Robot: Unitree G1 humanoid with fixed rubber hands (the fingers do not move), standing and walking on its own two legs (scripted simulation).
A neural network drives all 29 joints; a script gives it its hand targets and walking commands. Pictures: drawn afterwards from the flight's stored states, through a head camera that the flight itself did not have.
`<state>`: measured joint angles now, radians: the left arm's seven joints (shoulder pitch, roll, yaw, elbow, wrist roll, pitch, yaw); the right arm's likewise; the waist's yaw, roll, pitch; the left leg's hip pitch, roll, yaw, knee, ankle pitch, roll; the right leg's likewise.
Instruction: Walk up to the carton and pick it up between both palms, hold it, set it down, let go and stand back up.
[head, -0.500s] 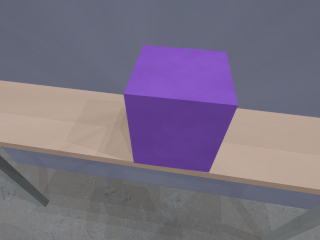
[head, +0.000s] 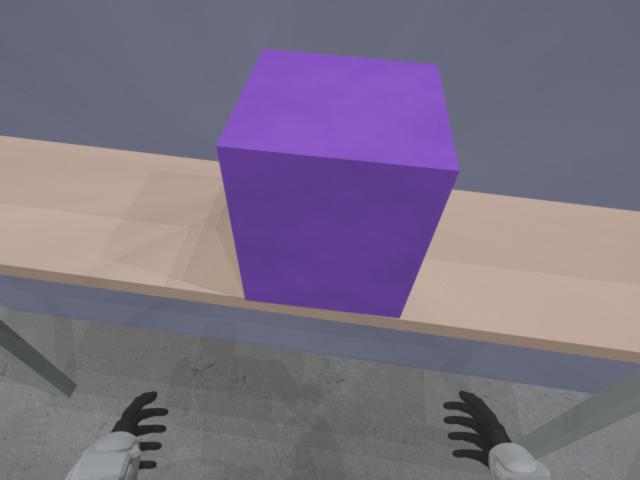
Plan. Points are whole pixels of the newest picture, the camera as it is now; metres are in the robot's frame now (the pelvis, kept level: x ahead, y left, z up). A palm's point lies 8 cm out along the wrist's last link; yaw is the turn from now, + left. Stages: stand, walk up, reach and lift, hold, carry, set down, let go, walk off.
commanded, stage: reach and lift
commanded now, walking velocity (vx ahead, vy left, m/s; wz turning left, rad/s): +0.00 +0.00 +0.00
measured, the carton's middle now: (334, 190) +0.44 +0.02 +0.14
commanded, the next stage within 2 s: none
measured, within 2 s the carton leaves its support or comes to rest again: neither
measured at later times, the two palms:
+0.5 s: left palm (116, 408) +0.21 +0.26 -0.02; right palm (500, 426) +0.22 -0.20 -0.03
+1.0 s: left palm (102, 425) +0.18 +0.25 +0.02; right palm (523, 455) +0.17 -0.19 +0.03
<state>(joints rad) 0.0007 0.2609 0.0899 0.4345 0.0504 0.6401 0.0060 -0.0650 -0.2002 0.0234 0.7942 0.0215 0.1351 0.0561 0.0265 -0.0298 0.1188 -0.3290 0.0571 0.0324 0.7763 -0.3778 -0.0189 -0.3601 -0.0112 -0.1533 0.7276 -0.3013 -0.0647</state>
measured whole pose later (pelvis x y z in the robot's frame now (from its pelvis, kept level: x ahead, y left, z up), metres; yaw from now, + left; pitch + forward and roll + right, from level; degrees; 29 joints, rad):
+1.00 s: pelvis +0.03 +0.03 +0.04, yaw -3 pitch -4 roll +0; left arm 0.42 0.23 0.00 -0.05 -0.13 0.36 0.07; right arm 0.46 -0.15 -0.05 0.02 0.09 0.16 0.01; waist 0.05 -0.01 0.04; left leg -0.04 0.02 0.12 0.30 -0.19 0.02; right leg -0.10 -0.01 -0.07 0.26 -0.09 -0.02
